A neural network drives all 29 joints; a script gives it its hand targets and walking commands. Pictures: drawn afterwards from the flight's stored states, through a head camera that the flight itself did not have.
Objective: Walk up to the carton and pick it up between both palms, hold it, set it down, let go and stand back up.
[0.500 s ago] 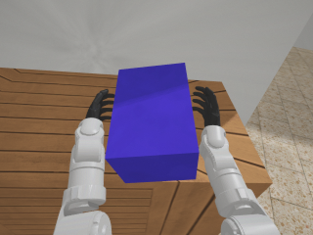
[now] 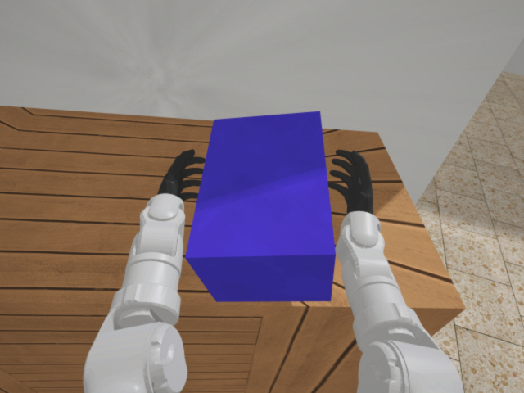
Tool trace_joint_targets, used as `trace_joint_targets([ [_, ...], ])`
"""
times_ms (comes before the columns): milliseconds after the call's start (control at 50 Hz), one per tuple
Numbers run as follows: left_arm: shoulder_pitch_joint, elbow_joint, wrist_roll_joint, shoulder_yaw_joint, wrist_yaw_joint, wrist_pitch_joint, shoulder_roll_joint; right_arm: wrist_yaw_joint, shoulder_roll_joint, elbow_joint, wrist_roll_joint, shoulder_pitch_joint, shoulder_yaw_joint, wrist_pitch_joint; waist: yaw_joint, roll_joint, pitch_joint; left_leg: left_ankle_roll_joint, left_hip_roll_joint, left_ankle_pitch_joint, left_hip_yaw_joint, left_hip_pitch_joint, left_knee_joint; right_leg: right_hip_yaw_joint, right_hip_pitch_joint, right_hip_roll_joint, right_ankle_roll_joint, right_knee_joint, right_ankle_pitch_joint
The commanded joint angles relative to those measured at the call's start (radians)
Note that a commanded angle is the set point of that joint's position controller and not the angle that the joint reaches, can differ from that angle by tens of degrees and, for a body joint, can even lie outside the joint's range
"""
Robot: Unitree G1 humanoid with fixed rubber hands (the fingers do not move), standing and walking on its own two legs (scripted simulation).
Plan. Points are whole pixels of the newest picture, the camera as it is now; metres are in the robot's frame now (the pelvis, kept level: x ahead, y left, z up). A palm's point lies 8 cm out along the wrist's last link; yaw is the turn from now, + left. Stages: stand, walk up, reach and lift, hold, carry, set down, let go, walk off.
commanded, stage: set down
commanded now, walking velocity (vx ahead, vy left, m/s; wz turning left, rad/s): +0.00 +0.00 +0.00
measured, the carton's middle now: (268, 205) +0.43 -0.02 +0.05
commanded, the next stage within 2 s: none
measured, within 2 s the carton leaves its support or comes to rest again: neither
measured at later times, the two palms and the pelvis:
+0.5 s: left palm (173, 198) +0.41 +0.14 +0.09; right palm (353, 216) +0.37 -0.15 +0.10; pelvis +0.00 +0.00 +0.00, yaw +0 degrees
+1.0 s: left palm (176, 188) +0.44 +0.14 +0.08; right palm (344, 218) +0.39 -0.15 +0.07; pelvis +0.01 +0.00 +0.00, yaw +0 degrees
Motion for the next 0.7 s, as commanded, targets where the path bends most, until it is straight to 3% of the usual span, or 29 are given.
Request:
trace_joint_targets([
  [0, -0.596, -0.135, -0.08, -0.312, -0.142, -0.118, -0.507, 0.119, 0.44, -0.068, -0.021, -0.495, 0.331, -0.033, 0.005, 0.117, -0.481, -0.08, -0.009, 0.47, 0.05, 0.107, 0.039, -0.061, 0.159, 0.048, 0.023, 0.06, 0.384],
  [120, -0.622, -0.141, -0.103, -0.352, -0.139, -0.146, -0.511, 0.106, 0.471, -0.077, -0.026, -0.486, 0.345, -0.045, -0.015, 0.135, -0.54, -0.089, -0.01, 0.528, 0.045, 0.093, 0.063, -0.051, 0.173, 0.045, 0.026, 0.079, 0.477],
  [260, -0.647, -0.066, -0.105, -0.325, -0.156, -0.167, -0.492, 0.093, 0.501, -0.045, -0.06, -0.482, 0.312, -0.028, -0.03, 0.118, -0.528, -0.072, -0.015, 0.436, 0.045, 0.023, 0.043, -0.04, 0.193, 0.034, 0.034, 0.086, 0.492],
  [360, -0.638, 0.009, -0.08, -0.252, -0.181, -0.151, -0.453, 0.09, 0.491, -0.035, -0.085, -0.486, 0.258, 0.003, -0.024, 0.096, -0.448, -0.046, -0.016, 0.297, 0.054, -0.034, -0.005, -0.036, 0.2, 0.024, 0.041, 0.075, 0.414],
  [500, -0.702, 0.072, -0.071, -0.194, -0.181, -0.178, -0.434, 0.109, 0.493, -0.064, -0.138, -0.55, 0.181, 0.003, -0.001, 0.091, -0.48, -0.036, -0.009, 0.217, 0.067, -0.043, -0.025, -0.043, 0.137, 0.025, 0.034, 0.059, 0.28],
  [580, -0.746, 0.1, -0.068, -0.185, -0.169, -0.207, -0.431, 0.124, 0.5, -0.044, -0.181, -0.556, 0.121, 0.002, -0.007, 0.119, -0.519, -0.045, 0.001, 0.217, 0.065, -0.008, -0.017, -0.048, 0.067, 0.027, 0.024, 0.051, 0.216],
  [680, -0.758, 0.14, -0.062, -0.174, -0.159, -0.237, -0.431, 0.13, 0.516, -0.005, -0.214, -0.547, 0.086, 0.003, -0.015, 0.14, -0.566, -0.059, 0.009, 0.293, 0.057, 0.026, 0.013, -0.049, 0.033, 0.034, 0.017, 0.057, 0.235],
])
